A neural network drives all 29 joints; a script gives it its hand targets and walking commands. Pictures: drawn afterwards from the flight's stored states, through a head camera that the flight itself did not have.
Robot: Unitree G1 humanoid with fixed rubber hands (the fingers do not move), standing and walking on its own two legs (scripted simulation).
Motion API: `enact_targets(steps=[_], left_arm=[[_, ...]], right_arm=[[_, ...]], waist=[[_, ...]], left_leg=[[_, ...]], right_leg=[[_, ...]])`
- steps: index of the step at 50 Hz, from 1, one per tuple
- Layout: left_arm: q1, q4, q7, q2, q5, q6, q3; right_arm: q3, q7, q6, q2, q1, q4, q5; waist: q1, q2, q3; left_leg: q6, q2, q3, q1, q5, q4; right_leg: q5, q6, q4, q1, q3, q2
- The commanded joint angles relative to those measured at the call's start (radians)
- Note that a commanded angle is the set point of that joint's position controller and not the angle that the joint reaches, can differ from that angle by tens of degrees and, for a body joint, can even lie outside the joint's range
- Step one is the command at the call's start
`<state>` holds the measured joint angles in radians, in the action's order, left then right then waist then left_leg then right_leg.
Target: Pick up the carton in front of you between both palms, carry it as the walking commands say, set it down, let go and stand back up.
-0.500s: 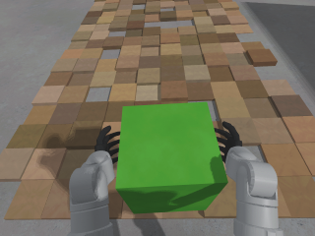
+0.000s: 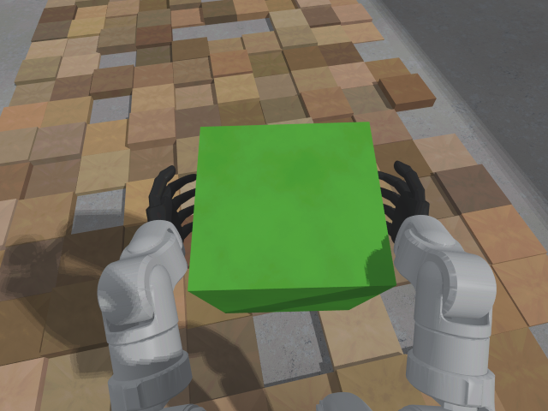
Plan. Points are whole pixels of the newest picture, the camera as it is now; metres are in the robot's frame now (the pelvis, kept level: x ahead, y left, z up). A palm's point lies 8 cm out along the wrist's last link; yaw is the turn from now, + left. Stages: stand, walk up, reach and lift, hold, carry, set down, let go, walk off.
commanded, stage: carry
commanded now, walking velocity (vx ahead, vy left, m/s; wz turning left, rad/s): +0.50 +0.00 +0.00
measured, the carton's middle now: (286, 232) +0.37 -0.03 +0.04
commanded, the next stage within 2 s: none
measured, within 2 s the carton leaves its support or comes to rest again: neither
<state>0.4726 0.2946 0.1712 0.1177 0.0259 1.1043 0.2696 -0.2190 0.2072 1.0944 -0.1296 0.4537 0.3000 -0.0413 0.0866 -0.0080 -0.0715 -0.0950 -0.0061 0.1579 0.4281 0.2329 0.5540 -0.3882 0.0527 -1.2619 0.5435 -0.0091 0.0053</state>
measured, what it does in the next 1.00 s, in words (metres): climbs: right foot, then left foot 0.05 m higher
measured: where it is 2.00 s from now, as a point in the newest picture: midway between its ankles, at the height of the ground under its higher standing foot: (262, 149)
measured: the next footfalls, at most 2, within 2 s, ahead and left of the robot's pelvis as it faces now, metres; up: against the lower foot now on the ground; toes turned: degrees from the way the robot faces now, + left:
right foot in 0.28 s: +0.36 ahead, -0.10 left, -0.01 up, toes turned -2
left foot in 0.72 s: +0.67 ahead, +0.09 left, +0.04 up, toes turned +7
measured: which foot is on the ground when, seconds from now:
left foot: down 0.00-0.30, up 0.32-0.70, down 0.72-1.00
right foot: up 0.00-0.26, down 0.28-0.76, up 0.78-1.00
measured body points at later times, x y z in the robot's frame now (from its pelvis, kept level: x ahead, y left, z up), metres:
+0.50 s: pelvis +0.33 -0.05 +0.00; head +0.36 -0.06 +0.45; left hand +0.65 +0.15 +0.10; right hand +0.69 -0.15 +0.10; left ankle +0.30 +0.07 -0.63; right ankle +0.33 -0.10 -0.74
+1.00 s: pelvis +0.64 +0.00 +0.04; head +0.72 -0.01 +0.48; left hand +1.02 +0.11 +0.15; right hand +0.98 -0.19 +0.16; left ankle +0.63 +0.09 -0.69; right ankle +0.69 -0.11 -0.65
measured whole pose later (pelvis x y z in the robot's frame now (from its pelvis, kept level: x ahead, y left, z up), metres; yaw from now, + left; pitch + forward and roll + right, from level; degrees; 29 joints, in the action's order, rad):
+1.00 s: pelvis +0.64 +0.00 +0.04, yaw +0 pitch +6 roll +1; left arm 0.50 0.35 0.17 0.14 -0.03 1.12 0.30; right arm -0.22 0.22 1.13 -0.11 0.53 0.30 -0.06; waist 0.16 0.01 -0.06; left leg -0.05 -0.02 0.13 0.33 0.28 0.50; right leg -0.35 0.04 -0.92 0.64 -0.01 0.01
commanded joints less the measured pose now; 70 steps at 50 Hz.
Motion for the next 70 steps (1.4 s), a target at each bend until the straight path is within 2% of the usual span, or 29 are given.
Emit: enact_targets(steps=[1, 8, 11, 12, 13, 14, 15, 18, 27, 31, 33, 34, 35, 36, 37, 38, 40, 41, 44, 49, 51, 54, 55, 56, 57, 59, 61, 63, 70], left_arm=[[0.507, 0.075, 0.015, 0.551, 0.087, -0.002, -0.582], [0.541, -0.008, -0.014, 0.580, 0.098, 0.077, -0.600], [0.556, -0.077, -0.023, 0.592, 0.115, 0.095, -0.588], [0.544, -0.108, -0.024, 0.597, 0.114, 0.098, -0.575], [0.551, -0.123, -0.022, 0.580, 0.113, 0.098, -0.559], [0.569, -0.135, -0.021, 0.586, 0.123, 0.097, -0.553], [0.601, -0.140, -0.025, 0.621, 0.138, 0.095, -0.555], [0.744, -0.076, -0.066, 0.788, 0.228, 0.066, -0.648], [0.677, -0.041, -0.091, 0.765, 0.279, -0.012, -0.710], [0.637, -0.025, -0.069, 0.693, 0.257, 0.003, -0.675], [0.594, -0.037, -0.056, 0.655, 0.243, 0.015, -0.653], [0.571, -0.033, -0.049, 0.651, 0.235, 0.021, -0.647], [0.568, -0.037, -0.040, 0.624, 0.219, 0.028, -0.633], [0.562, -0.044, -0.031, 0.602, 0.201, 0.035, -0.618], [0.555, -0.004, -0.029, 0.617, 0.193, 0.035, -0.614], [0.561, 0.042, -0.025, 0.612, 0.193, 0.029, -0.613], [0.594, 0.073, -0.025, 0.655, 0.189, 0.012, -0.591], [0.602, 0.078, -0.022, 0.653, 0.170, 0.005, -0.568], [0.586, 0.108, -0.006, 0.593, 0.104, -0.008, -0.531], [0.525, 0.050, 0.003, 0.513, 0.044, 0.022, -0.539], [0.515, 0.008, -0.012, 0.510, 0.055, 0.048, -0.553], [0.495, -0.067, -0.028, 0.535, 0.072, 0.093, -0.551], [0.515, -0.079, -0.031, 0.535, 0.085, 0.106, -0.538], [0.552, -0.093, -0.029, 0.512, 0.098, 0.119, -0.523], [0.572, -0.114, -0.026, 0.509, 0.121, 0.131, -0.521], [0.649, -0.133, -0.021, 0.543, 0.147, 0.136, -0.512], [0.777, -0.112, -0.040, 0.678, 0.214, 0.112, -0.578], [0.870, -0.098, -0.068, 0.775, 0.272, 0.083, -0.632], [0.719, -0.212, -0.109, 0.875, 0.258, -0.006, -0.655]], right_arm=[[0.711, -0.082, 0.009, -0.602, 0.655, 0.189, -0.309], [0.613, -0.094, 0.080, -0.611, 0.590, -0.025, -0.231], [0.566, -0.080, 0.101, -0.605, 0.582, -0.091, -0.173], [0.549, -0.073, 0.107, -0.595, 0.592, -0.112, -0.151], [0.535, -0.066, 0.114, -0.601, 0.597, -0.121, -0.131], [0.523, -0.060, 0.116, -0.597, 0.604, -0.124, -0.119], [0.530, -0.055, 0.115, -0.624, 0.638, -0.139, -0.120], [0.523, -0.055, 0.084, -0.745, 0.692, -0.131, -0.105], [0.577, -0.037, -0.006, -0.715, 0.577, -0.094, -0.044], [0.596, -0.036, 0.013, -0.656, 0.609, -0.026, -0.088], [0.595, -0.033, 0.029, -0.624, 0.598, -0.012, -0.105], [0.584, -0.029, 0.035, -0.611, 0.580, -0.021, -0.109], [0.574, -0.026, 0.041, -0.595, 0.557, -0.032, -0.102], [0.566, -0.025, 0.048, -0.577, 0.531, -0.043, -0.099], [0.573, -0.023, 0.045, -0.568, 0.548, -0.036, -0.113], [0.591, -0.026, 0.035, -0.624, 0.524, -0.041, -0.144], [0.653, -0.044, 0.018, -0.719, 0.606, 0.056, -0.209], [0.685, -0.058, 0.012, -0.745, 0.682, 0.112, -0.255], [0.753, -0.083, 0.000, -0.750, 0.761, 0.190, -0.337], [0.721, -0.098, 0.036, -0.663, 0.719, 0.083, -0.339], [0.685, -0.100, 0.063, -0.653, 0.662, -0.006, -0.306], [0.610, -0.084, 0.104, -0.631, 0.593, -0.105, -0.223], [0.585, -0.073, 0.117, -0.616, 0.626, -0.113, -0.197], [0.551, -0.060, 0.134, -0.605, 0.639, -0.131, -0.169], [0.500, -0.043, 0.146, -0.569, 0.627, -0.159, -0.132], [0.440, -0.016, 0.154, -0.584, 0.634, -0.209, -0.088], [0.415, -0.014, 0.134, -0.644, 0.660, -0.223, -0.055], [0.426, -0.021, 0.108, -0.705, 0.689, -0.225, -0.032], [0.524, -0.046, 0.002, -0.802, 0.609, -0.245, 0.000]], waist=[[-0.005, -0.086, 0.551], [-0.020, -0.172, 0.415], [-0.106, -0.102, 0.475], [-0.154, -0.027, 0.508], [-0.151, 0.192, 0.539], [-0.155, 0.288, 0.567], [-0.162, 0.224, 0.542], [-0.140, 0.053, 0.474], [-0.173, 0.104, 0.497], [-0.184, 0.125, 0.409], [-0.167, 0.160, 0.430], [-0.104, 0.165, 0.467], [-0.014, 0.143, 0.529], [0.045, 0.054, 0.598], [0.028, -0.262, 0.712], [0.040, -0.260, 0.773], [0.078, -0.032, 0.670], [0.055, -0.002, 0.626], [0.008, -0.044, 0.597], [-0.020, -0.138, 0.524], [-0.053, -0.088, 0.535], [-0.083, -0.027, 0.477], [-0.137, 0.036, 0.495], [-0.154, 0.226, 0.510], [-0.159, 0.269, 0.531], [-0.147, 0.174, 0.458], [-0.156, 0.057, 0.433], [-0.138, 0.065, 0.451], [-0.183, 0.076, 0.422]], left_leg=[[-0.125, 0.263, -0.337, -0.628, -0.503, -0.141], [-0.060, 0.175, -0.112, -0.455, -0.651, -0.120], [0.022, 0.128, -0.019, -0.369, -0.617, 0.181], [0.054, 0.118, -0.019, -0.200, -0.397, 0.350], [0.084, 0.025, -0.030, 0.058, 0.027, 0.571], [0.075, -0.064, -0.097, 0.236, 0.293, 0.773], [0.045, -0.038, -0.142, 0.322, 0.266, 0.881], [0.038, 0.056, -0.171, 0.337, 0.153, 0.845], [0.043, 0.051, -0.075, 0.565, 0.073, 0.686], [0.045, 0.010, 0.001, 0.410, -0.122, 0.316], [0.027, -0.068, 0.091, 0.170, -0.212, 0.115], [0.023, -0.122, 0.143, -0.010, -0.179, 0.055], [0.006, -0.090, 0.105, -0.231, -0.280, -0.047], [-0.060, 0.045, -0.088, -0.522, -0.393, -0.029], [-0.237, 0.359, -0.595, -0.754, -0.692, -0.010], [-0.315, 0.341, -0.700, -0.905, -0.704, 0.000], [-0.224, 0.294, -0.572, -0.777, -0.555, -0.026], [-0.191, 0.298, -0.569, -0.702, -0.448, -0.077], [-0.141, 0.266, -0.480, -0.560, -0.273, -0.147], [-0.065, 0.199, -0.229, -0.392, -0.392, -0.156], [-0.018, 0.154, -0.139, -0.324, -0.443, -0.035], [0.025, 0.097, -0.059, -0.268, -0.371, 0.193], [0.052, 0.084, -0.060, -0.082, -0.145, 0.347], [0.084, -0.010, -0.059, 0.182, 0.283, 0.548], [0.084, -0.026, -0.094, 0.308, 0.334, 0.698], [0.056, 0.003, -0.134, 0.448, 0.272, 0.763], [0.078, 0.050, -0.136, 0.449, 0.194, 0.739], [0.076, 0.050, -0.123, 0.420, 0.139, 0.727], [0.050, 0.035, -0.044, 0.589, 0.050, 0.627]], right_leg=[[0.065, -0.002, 0.191, 0.224, -0.019, 0.030], [0.345, 0.004, 0.660, -0.043, -0.160, -0.034], [0.411, 0.026, 0.833, -0.368, -0.200, -0.064], [0.371, 0.037, 0.819, -0.566, -0.106, 0.018], [0.479, 0.108, 0.804, -0.734, 0.273, 0.253], [0.442, 0.199, 0.891, -0.790, 0.539, 0.360], [0.298, 0.225, 0.940, -0.761, 0.584, 0.348], [0.273, 0.182, 0.930, -0.592, 0.422, 0.291], [0.686, 0.170, 0.855, -0.785, 0.211, 0.229], [0.841, 0.145, 0.870, -0.678, 0.077, 0.147], [1.051, 0.113, 0.818, -0.612, -0.017, 0.104], [1.187, 0.096, 0.709, -0.569, -0.060, 0.098], [1.106, 0.049, 0.525, -0.497, -0.111, 0.087], [0.756, 0.003, 0.304, -0.279, -0.075, 0.053], [-0.022, -0.044, -0.069, 0.008, -0.021, -0.102], [-0.121, -0.038, -0.292, 0.214, 0.028, -0.111], [-0.088, 0.005, -0.193, 0.305, 0.093, -0.041], [-0.072, 0.008, -0.154, 0.295, 0.112, -0.010], [-0.013, 0.000, 0.134, 0.185, 0.064, 0.035], [0.242, -0.012, 0.634, -0.111, -0.075, -0.026], [0.455, 0.016, 0.747, -0.288, -0.113, -0.034], [0.524, 0.023, 0.926, -0.437, -0.128, -0.014], [0.593, 0.047, 0.846, -0.606, -0.007, 0.092], [0.870, 0.107, 0.767, -0.786, 0.269, 0.273], [0.713, 0.177, 0.826, -0.814, 0.433, 0.352], [0.435, 0.195, 0.873, -0.748, 0.486, 0.330], [0.482, 0.195, 0.894, -0.667, 0.436, 0.301], [0.527, 0.151, 0.913, -0.626, 0.370, 0.278], [0.771, 0.149, 0.869, -0.753, 0.204, 0.188]])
